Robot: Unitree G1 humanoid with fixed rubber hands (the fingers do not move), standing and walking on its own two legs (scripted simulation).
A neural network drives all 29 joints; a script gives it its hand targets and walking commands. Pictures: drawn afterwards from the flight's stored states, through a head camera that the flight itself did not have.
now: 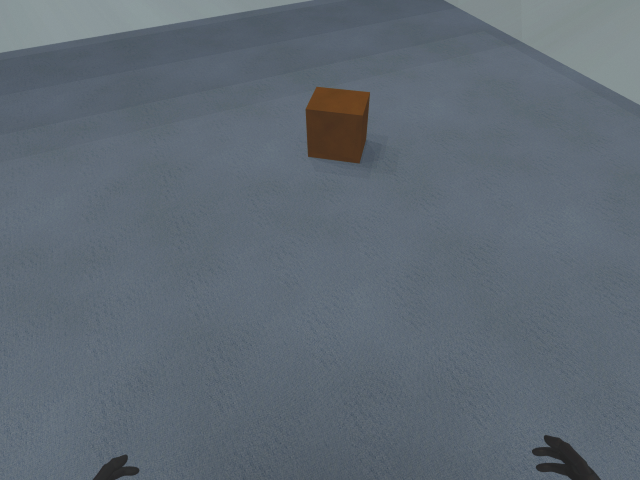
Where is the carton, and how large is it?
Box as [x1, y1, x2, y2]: [306, 87, 369, 162]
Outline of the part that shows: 316,87 306,107 308,156 359,162 365,141 369,92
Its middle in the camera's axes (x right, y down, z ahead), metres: +0.08 -0.60 +1.98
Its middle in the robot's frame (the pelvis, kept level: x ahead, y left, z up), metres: +1.80 -0.11 -0.63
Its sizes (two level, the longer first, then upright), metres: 0.271 0.216 0.271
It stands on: the floor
